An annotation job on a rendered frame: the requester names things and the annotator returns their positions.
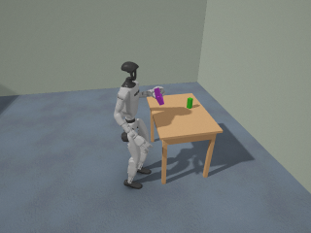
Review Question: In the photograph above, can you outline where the robot left forearm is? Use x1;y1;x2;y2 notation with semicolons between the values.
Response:
139;89;153;98

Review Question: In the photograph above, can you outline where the robot right upper arm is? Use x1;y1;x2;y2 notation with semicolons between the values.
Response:
114;88;129;118

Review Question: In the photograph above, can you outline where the left robot hand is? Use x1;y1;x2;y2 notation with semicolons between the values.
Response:
152;86;166;99

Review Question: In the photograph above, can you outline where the robot right forearm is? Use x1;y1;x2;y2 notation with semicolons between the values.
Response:
115;114;138;139

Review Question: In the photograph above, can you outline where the right robot hand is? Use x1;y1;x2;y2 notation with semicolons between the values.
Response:
134;135;153;151

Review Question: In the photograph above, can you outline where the robot head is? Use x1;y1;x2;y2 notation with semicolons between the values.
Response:
121;61;139;88

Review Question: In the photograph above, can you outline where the left robot thigh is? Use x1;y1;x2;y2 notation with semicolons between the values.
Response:
137;118;150;153

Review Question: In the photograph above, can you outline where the table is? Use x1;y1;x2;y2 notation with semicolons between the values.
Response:
147;93;223;184

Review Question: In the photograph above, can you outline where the sponge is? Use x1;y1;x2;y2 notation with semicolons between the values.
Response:
154;88;164;106

